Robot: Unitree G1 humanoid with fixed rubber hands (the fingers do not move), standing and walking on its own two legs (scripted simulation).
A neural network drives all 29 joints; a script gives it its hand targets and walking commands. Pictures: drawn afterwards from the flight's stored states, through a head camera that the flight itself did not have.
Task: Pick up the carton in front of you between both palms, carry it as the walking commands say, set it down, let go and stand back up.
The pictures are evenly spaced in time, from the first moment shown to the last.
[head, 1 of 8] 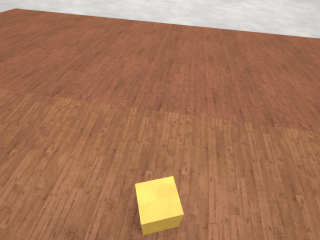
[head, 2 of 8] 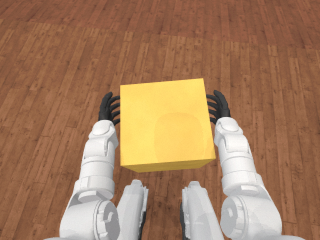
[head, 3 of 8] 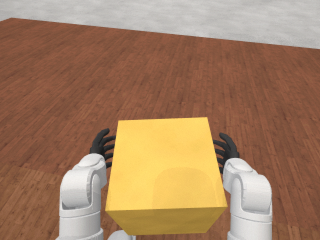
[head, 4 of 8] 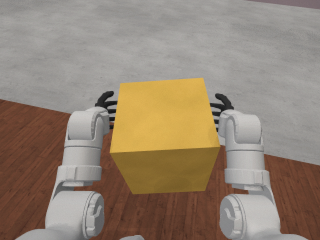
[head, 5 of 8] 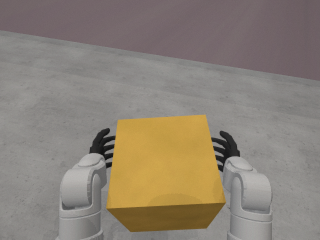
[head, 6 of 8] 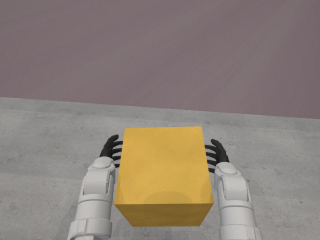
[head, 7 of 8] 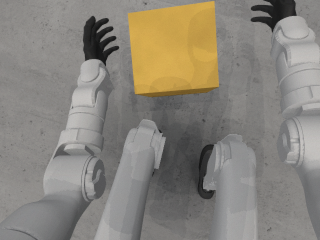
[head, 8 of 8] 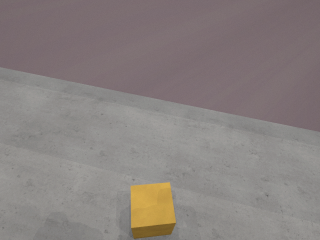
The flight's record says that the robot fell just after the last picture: no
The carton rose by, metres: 0.68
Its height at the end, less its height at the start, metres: -0.49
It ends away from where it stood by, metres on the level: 6.73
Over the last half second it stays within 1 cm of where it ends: yes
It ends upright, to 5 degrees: yes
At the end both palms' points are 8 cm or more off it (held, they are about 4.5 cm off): yes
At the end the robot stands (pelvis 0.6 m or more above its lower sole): yes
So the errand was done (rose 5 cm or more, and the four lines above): yes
